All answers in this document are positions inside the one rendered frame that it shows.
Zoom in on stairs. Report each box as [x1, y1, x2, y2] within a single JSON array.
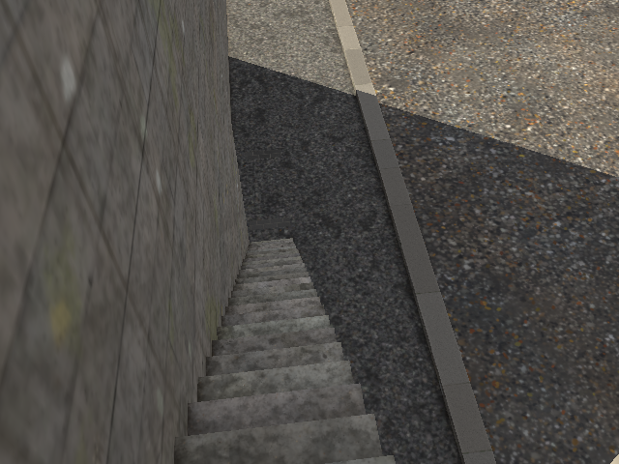
[[174, 238, 396, 464]]

